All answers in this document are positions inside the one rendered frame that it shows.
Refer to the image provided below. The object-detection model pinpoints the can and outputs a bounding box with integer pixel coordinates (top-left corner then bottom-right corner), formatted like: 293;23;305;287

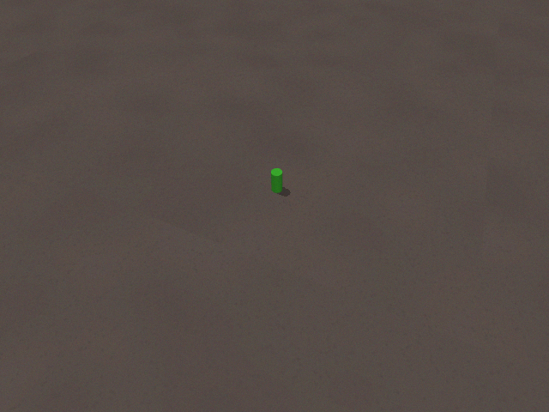
271;168;282;193

